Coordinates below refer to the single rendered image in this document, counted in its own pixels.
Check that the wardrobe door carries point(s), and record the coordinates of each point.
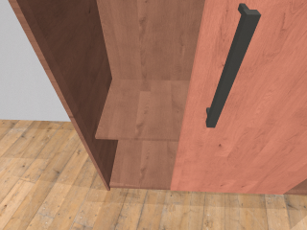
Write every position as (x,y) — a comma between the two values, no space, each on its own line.
(301,186)
(259,144)

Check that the handle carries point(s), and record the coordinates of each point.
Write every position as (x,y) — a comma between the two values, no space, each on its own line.
(246,27)

